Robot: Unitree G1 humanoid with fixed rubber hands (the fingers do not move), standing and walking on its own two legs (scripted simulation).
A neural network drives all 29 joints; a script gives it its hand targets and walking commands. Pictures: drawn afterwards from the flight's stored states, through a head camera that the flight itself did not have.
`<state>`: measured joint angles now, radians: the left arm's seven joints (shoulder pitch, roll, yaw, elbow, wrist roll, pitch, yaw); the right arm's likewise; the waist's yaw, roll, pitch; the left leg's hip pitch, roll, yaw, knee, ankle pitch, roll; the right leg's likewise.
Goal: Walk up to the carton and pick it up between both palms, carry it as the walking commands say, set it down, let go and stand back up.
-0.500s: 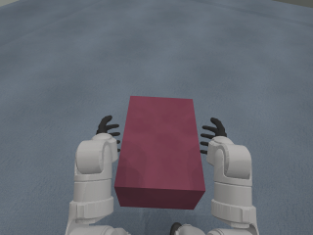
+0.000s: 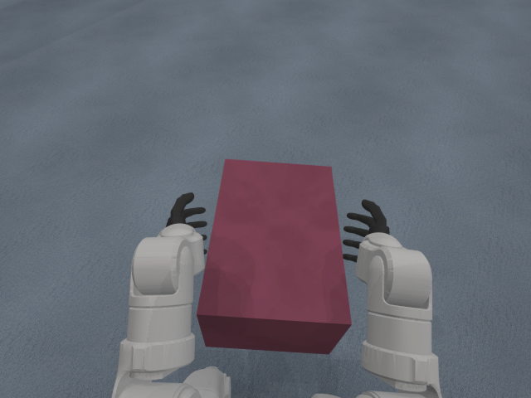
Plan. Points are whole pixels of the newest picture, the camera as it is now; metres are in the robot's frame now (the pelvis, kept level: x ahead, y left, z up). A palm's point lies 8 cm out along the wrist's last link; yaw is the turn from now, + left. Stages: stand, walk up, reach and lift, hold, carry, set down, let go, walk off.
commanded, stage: carry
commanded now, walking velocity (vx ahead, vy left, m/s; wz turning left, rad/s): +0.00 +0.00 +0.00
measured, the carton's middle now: (273, 249) +0.35 +0.00 -0.03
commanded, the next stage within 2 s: none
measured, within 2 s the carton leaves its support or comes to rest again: neither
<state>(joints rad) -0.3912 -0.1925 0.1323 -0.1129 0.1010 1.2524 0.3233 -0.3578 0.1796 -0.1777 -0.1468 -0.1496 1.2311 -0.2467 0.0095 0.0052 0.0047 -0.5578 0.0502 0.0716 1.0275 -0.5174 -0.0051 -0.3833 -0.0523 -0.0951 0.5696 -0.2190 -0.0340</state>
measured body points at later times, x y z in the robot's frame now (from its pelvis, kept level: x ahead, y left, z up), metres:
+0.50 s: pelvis -0.14 +0.01 +0.00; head -0.17 +0.01 +0.45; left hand +0.14 +0.17 +0.08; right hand +0.17 -0.11 +0.08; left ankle -0.09 +0.14 -0.73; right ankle -0.07 -0.11 -0.73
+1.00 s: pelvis -0.20 +0.00 -0.01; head -0.23 -0.01 +0.44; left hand +0.10 +0.14 +0.06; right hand +0.10 -0.15 +0.06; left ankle -0.11 +0.14 -0.72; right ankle -0.13 -0.10 -0.73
